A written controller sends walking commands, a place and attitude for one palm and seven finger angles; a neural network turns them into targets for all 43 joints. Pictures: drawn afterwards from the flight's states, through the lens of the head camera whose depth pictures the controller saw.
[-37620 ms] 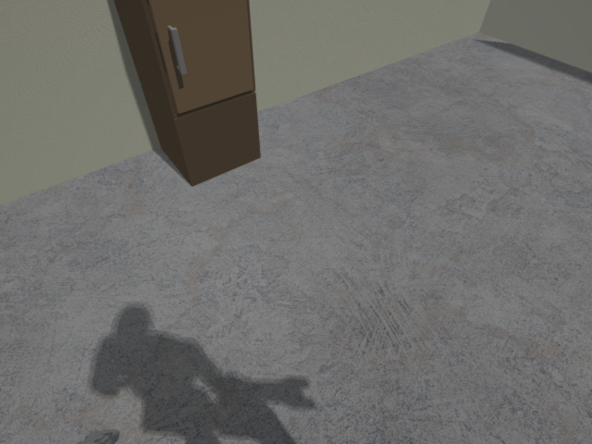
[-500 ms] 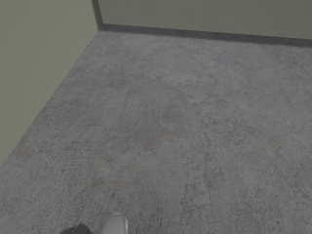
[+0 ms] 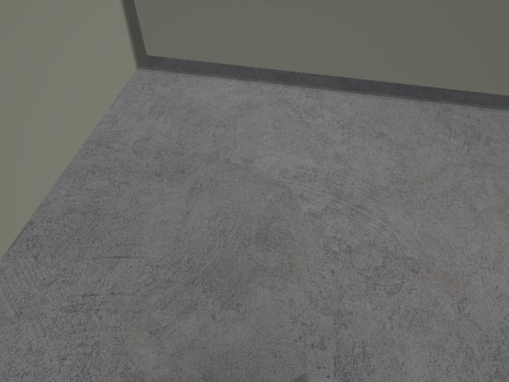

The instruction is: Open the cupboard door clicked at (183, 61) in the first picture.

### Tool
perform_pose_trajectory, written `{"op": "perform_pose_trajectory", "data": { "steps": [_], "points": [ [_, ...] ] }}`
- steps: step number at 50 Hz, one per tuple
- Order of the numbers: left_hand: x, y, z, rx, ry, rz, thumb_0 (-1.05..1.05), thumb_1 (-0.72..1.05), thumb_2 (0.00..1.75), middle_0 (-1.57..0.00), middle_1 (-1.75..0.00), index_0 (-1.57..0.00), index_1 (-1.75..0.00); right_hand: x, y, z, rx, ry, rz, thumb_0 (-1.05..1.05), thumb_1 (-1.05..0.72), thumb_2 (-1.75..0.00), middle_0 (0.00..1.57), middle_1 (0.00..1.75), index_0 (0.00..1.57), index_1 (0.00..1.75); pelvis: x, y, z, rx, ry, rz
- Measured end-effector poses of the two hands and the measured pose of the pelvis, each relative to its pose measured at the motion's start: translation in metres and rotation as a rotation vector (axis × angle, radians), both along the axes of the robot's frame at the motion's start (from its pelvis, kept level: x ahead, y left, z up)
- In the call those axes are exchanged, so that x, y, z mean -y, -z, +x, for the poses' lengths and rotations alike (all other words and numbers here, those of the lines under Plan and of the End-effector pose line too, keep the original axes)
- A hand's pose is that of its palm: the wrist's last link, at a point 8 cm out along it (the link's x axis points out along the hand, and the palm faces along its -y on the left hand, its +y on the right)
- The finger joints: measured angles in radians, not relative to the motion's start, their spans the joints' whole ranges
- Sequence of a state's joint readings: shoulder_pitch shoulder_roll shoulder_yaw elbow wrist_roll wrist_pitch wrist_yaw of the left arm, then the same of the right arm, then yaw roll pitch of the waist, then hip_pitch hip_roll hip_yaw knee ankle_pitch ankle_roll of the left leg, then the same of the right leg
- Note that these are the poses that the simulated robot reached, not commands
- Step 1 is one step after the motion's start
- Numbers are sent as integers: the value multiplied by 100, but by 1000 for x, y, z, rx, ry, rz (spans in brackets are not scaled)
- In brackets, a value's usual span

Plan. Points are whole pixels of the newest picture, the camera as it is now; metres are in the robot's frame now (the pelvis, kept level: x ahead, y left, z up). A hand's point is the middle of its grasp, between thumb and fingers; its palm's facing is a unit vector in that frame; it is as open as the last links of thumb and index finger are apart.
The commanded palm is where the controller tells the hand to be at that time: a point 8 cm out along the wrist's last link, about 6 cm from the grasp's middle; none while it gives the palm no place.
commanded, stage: walk to a spot facing it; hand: left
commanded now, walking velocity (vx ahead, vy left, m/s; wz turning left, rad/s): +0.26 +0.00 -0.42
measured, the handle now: out of the picture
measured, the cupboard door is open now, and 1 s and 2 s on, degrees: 48 48 48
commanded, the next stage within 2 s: turn to face it in 0.02 s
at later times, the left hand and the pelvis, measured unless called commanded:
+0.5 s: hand (211, 293) +0.30 +0.11 -0.16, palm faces +0.11 -0.98 -0.17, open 7.2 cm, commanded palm none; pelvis +0.19 -0.06 +0.00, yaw +7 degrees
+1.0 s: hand (171, 316) +0.25 +0.18 -0.16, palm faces +0.40 -0.86 -0.31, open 7.3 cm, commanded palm none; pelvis +0.25 -0.06 +0.00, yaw +23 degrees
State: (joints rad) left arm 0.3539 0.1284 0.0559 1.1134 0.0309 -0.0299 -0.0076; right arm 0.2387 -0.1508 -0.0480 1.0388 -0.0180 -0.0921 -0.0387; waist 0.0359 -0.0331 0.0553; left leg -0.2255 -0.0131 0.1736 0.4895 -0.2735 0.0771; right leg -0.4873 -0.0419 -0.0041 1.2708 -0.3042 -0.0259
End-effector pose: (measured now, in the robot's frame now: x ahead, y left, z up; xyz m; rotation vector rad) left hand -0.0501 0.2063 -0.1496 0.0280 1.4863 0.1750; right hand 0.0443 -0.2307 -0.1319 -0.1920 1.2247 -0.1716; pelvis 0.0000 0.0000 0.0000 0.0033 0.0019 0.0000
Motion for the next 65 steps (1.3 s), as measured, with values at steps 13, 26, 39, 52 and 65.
{"op": "perform_pose_trajectory", "data": {
  "steps": [13, 26, 39, 52, 65],
  "points": [
    [-2, -14, 296, 322, 243, 110, 1, 93, 90, -19, -30, -20, -30, 4, -1, -59, -435, 204, 77, 1, -91, -90, 20, 30, 20, 30, 34, 6, 125, 7, 32, 6],
    [40, -19, 335, 392, 33, 88, -3, 94, 90, -20, -30, -21, -30, 44, 10, 150, -202, 22, 71, 1, -91, -90, 20, 30, 20, 30, 57, -1, 190, -7, -139, 7],
    [-28, 11, 285, 245, -173, 142, -1, 92, 90, -20, -30, -20, -30, 28, -9, 335, 87, -293, -69, 0, -91, -90, 20, 30, 20, 30, 32, 17, 224, -35, -290, -20],
    [-4, -29, 273, 221, -281, 282, 0, 91, 90, -20, -30, -20, -30, 51, 19, 380, -33, -418, 13, 1, -90, -90, 20, 30, 20, 30, 75, 11, 260, -41, -433, 8],
    [88, -39, 241, 163, -490, 235, 0, 91, 90, -20, -30, -21, -30, 35, 9, 457, -46, -602, 59, 1, -91, -90, 20, 30, 20, 30, 107, -7, 285, -37, -629, 61]
  ]
}}
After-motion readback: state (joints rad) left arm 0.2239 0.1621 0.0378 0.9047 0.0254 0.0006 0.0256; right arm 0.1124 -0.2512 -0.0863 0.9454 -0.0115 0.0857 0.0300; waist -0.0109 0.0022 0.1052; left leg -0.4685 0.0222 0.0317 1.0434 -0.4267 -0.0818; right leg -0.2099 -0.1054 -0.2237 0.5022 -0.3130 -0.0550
